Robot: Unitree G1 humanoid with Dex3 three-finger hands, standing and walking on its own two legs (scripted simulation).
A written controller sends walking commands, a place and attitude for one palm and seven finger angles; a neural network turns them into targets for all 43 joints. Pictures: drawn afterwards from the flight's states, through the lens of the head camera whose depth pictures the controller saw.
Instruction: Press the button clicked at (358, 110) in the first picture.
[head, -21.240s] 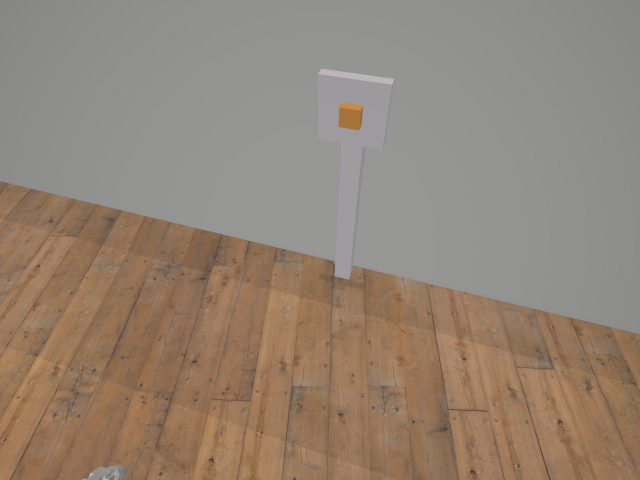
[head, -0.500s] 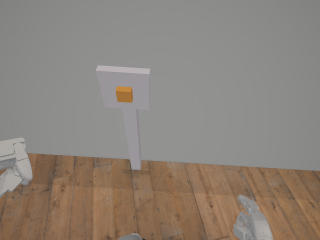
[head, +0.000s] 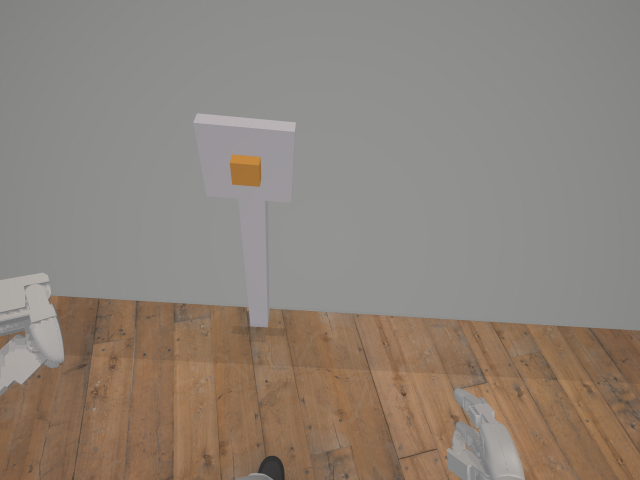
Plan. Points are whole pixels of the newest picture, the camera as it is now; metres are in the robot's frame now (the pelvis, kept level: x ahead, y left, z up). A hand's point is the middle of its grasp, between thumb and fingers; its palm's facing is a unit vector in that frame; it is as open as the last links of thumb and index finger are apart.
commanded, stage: step back with the hand held close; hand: left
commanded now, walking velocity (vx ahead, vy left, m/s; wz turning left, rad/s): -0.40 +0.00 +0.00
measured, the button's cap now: (246, 169) +0.64 +0.20 -0.03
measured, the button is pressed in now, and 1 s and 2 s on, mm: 0 0 0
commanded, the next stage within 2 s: stop stepping back and stand still in 0.16 s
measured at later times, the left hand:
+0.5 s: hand out of the picture +0.08 +0.25 +0.17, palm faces +0.40 -0.82 -0.40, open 3.1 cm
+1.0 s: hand out of the picture +0.07 +0.26 +0.16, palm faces +0.44 -0.81 -0.38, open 3.1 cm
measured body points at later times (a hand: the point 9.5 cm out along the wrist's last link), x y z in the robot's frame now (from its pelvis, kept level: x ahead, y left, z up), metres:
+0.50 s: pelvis -0.09 +0.01 +0.00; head -0.11 +0.04 +0.45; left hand +0.06 +0.29 +0.19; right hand +0.04 -0.26 -0.08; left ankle -0.05 +0.11 -0.73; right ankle -0.10 -0.12 -0.73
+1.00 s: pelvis -0.11 +0.01 +0.00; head -0.13 +0.02 +0.45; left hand +0.04 +0.30 +0.18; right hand +0.05 -0.22 -0.08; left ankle -0.08 +0.12 -0.73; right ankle -0.13 -0.09 -0.73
